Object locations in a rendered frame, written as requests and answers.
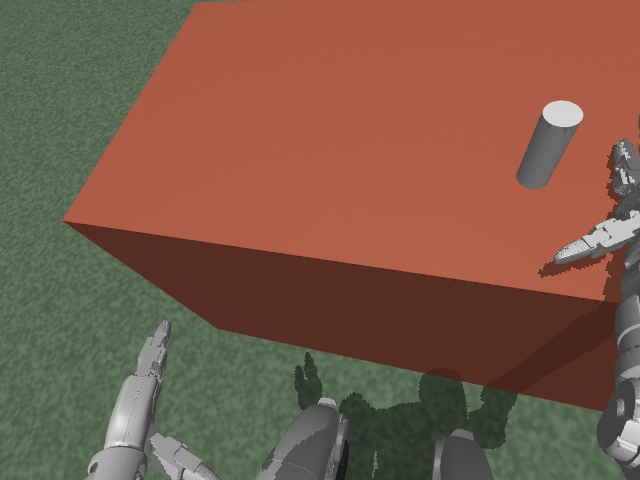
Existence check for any can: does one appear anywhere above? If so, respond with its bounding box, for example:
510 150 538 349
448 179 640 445
516 101 583 189

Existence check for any left robot arm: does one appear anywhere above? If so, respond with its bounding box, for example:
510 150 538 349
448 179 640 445
84 446 148 480

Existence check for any right robot hand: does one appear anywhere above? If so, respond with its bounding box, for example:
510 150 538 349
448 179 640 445
553 115 640 265

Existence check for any right robot arm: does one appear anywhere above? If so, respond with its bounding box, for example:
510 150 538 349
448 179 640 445
597 240 640 480

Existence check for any left robot hand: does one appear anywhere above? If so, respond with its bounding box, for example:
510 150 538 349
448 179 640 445
103 320 220 480

